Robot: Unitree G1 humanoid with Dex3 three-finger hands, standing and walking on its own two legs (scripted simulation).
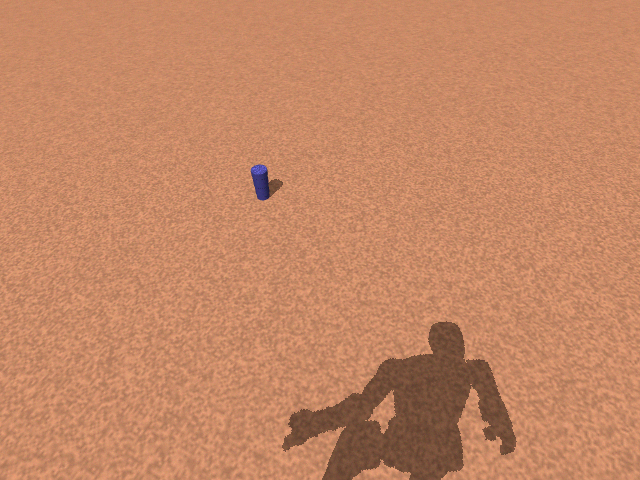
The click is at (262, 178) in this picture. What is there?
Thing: tapered cup
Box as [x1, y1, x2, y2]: [251, 165, 269, 200]
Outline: 255,165 251,168 251,174 256,194 259,199 266,199 269,196 266,167 264,165
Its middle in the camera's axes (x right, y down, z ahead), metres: -0.27 -0.28 +1.84
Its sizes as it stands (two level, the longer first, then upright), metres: 0.074 0.074 0.159
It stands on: the floor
